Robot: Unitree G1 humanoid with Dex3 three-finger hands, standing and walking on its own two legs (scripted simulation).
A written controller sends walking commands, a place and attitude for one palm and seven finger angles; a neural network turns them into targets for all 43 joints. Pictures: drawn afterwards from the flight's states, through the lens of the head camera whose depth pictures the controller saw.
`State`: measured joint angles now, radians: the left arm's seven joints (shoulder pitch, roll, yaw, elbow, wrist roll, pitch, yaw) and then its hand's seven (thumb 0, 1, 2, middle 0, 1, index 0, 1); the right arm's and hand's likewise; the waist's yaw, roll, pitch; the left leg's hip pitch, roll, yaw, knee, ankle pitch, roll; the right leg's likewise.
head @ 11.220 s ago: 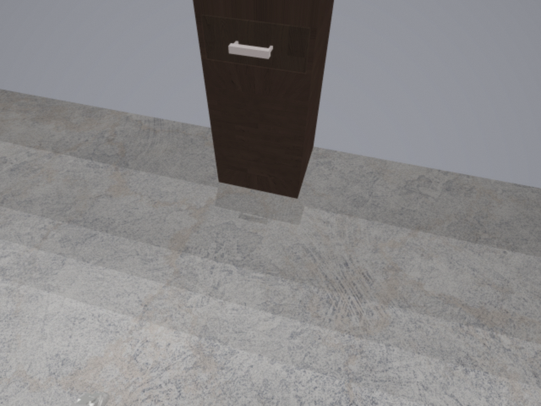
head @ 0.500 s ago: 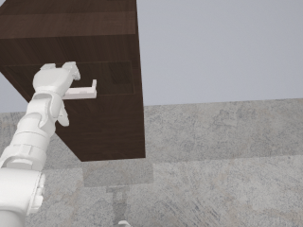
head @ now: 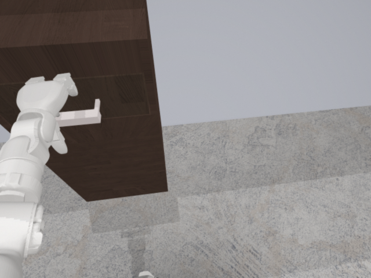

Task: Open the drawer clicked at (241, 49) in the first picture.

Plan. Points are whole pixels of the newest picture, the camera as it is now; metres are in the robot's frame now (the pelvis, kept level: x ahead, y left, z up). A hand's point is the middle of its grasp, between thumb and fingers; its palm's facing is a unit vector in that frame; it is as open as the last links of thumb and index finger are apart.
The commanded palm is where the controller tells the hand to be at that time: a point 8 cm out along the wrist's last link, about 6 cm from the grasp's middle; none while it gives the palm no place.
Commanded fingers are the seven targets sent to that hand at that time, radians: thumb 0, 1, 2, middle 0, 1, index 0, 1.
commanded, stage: move the hooked fingers above the handle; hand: left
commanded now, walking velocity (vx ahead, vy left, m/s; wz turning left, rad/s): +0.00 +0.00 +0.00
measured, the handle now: (70, 111) +0.53 +0.28 +0.01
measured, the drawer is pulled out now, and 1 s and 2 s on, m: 0.00 0.00 0.00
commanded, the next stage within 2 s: lower the fingers behind the handle in 0.56 s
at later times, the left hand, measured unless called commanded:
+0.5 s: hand (59, 110) +0.48 +0.27 +0.07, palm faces -0.04 -0.05 -1.00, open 13.8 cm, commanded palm +0.46 +0.27 +0.13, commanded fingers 0.00 -0.50 0.30 -0.30 -1.20 -0.30 -1.20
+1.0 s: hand (61, 120) +0.47 +0.27 +0.05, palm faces -0.05 -0.05 -1.00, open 13.8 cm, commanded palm +0.45 +0.26 +0.10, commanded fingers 0.00 -0.50 0.30 -0.30 -1.20 -0.30 -1.20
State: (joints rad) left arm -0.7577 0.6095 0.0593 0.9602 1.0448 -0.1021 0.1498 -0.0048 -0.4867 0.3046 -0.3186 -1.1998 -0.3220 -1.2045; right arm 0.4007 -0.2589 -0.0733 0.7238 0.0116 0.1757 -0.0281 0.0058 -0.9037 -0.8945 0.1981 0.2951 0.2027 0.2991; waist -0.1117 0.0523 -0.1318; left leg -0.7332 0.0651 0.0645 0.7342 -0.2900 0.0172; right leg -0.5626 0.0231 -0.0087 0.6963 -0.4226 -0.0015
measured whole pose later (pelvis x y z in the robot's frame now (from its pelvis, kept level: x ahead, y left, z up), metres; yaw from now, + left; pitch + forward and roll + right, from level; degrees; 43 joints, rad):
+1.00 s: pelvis -0.01 +0.00 -0.01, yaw +1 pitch +18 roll -2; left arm -0.79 0.59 0.03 1.00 1.06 -0.12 0.20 -0.01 -0.49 0.30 -0.32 -1.20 -0.32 -1.20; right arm 0.35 -0.26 -0.07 0.71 0.00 0.16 -0.03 0.00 -0.90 -0.89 0.20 0.30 0.20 0.30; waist -0.11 0.05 -0.14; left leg -0.79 0.06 0.05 0.78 -0.30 0.02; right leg -0.61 0.02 -0.03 0.74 -0.44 0.00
